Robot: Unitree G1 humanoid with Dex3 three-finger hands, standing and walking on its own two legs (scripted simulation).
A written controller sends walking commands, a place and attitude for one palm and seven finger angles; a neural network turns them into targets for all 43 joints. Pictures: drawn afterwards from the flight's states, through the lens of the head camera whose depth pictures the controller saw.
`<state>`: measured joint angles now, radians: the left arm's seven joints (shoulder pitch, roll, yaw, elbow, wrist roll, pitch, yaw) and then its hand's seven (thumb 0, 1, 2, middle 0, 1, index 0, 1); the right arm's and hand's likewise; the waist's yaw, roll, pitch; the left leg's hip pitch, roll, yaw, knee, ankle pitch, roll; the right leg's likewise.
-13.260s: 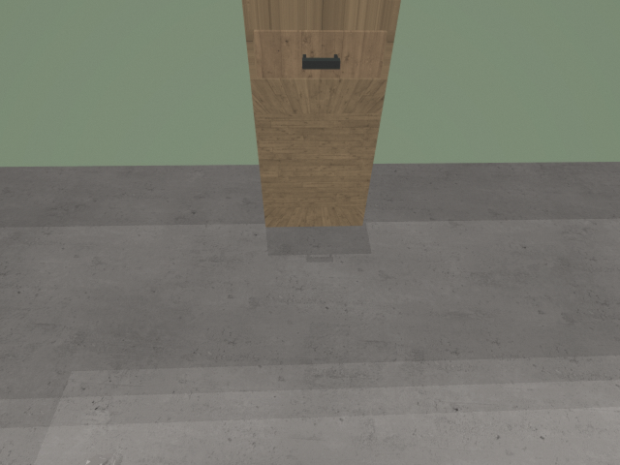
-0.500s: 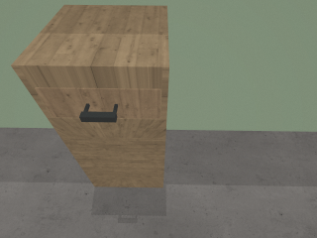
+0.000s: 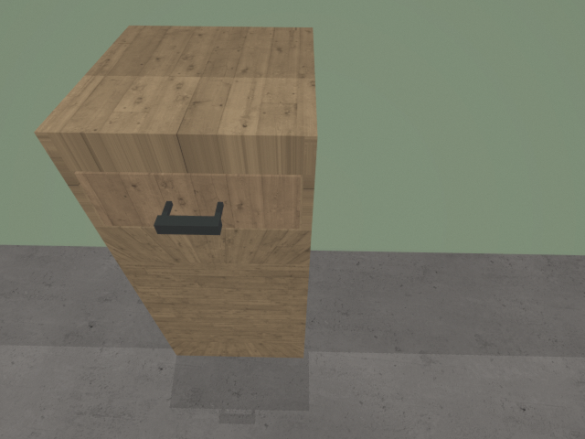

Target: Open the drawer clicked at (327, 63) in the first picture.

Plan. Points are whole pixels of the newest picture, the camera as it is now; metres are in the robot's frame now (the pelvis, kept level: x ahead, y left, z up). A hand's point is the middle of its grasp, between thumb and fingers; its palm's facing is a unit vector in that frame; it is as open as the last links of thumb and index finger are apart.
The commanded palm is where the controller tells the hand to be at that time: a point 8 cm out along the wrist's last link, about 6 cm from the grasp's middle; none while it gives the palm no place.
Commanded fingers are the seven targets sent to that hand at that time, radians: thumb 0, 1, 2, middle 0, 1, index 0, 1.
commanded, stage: look again from close up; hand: left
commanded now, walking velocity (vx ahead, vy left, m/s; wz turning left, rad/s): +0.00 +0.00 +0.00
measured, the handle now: (191, 216) +0.48 +0.22 +0.00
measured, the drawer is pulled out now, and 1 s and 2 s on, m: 0.00 0.00 0.00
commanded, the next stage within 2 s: raise the hand with hooked fingers in 0.48 s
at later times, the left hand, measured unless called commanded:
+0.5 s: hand out of the picture -0.03 +0.16 -0.17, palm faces +0.03 -0.98 -0.17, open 7.4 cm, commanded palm none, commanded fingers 0.00 0.90 0.90 -0.20 -0.30 -0.20 -0.30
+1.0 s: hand out of the picture +0.14 +0.17 -0.05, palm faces -0.01 -0.18 -0.98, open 8.6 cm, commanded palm +0.13 +0.21 +0.00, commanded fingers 0.00 0.39 0.68 -0.24 -0.63 -0.24 -0.63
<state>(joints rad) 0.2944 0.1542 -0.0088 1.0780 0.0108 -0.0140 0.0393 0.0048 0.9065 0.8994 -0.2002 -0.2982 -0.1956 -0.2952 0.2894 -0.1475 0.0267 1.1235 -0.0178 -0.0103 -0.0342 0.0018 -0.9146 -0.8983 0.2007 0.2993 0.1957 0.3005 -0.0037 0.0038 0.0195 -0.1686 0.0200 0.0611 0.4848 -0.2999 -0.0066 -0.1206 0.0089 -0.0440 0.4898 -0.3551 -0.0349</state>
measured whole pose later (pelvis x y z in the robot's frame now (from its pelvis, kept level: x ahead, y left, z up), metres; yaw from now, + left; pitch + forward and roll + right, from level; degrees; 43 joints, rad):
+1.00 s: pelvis -0.06 -0.01 -0.04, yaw -2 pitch +9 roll +3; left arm 0.39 0.25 -0.18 0.05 1.12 -0.02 0.45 0.01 0.61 0.77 -0.22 -0.49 -0.22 -0.48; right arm 0.06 -0.26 -0.05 0.51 -0.06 0.06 0.05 0.01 -0.91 -0.90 0.20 0.30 0.19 0.30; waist 0.09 -0.01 -0.14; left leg -0.60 0.03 0.10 0.80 -0.34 -0.01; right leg -0.61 0.00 0.00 0.89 -0.43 -0.05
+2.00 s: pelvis -0.04 +0.02 +0.00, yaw +1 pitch +0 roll +0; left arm -0.07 0.47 -0.09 0.00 0.93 0.10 0.05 0.00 -0.47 0.31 -0.32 -1.18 -0.31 -1.18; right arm 0.07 -0.22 0.02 0.61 0.00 0.15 -0.02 0.00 -0.91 -0.90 0.20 0.30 0.20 0.30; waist 0.09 0.08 -0.01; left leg -0.26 -0.01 0.05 0.48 -0.23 0.03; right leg -0.20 -0.02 -0.05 0.49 -0.29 -0.01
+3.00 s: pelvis -0.04 +0.01 +0.00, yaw +2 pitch +3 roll +0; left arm -0.29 0.48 -0.11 0.24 0.93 0.01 0.04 0.00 -0.50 0.30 -0.32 -1.20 -0.32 -1.20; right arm 0.13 -0.25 0.00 0.65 0.02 0.14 -0.03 0.00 -0.91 -0.90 0.20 0.30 0.20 0.30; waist 0.06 0.07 -0.01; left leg -0.31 0.00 0.04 0.47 -0.21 0.01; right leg -0.26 -0.01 -0.06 0.49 -0.29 -0.03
